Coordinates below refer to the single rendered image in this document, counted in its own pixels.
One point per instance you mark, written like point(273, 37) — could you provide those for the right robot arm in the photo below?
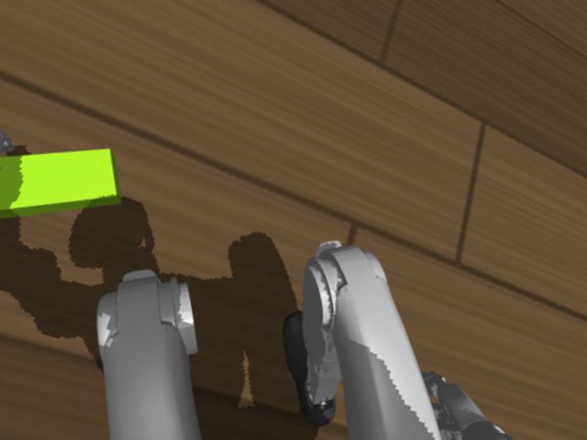
point(484, 430)

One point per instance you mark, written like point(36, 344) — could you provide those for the right robot hand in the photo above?
point(455, 410)

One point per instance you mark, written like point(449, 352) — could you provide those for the right robot foot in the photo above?
point(296, 357)

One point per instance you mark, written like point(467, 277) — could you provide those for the carton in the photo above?
point(54, 182)

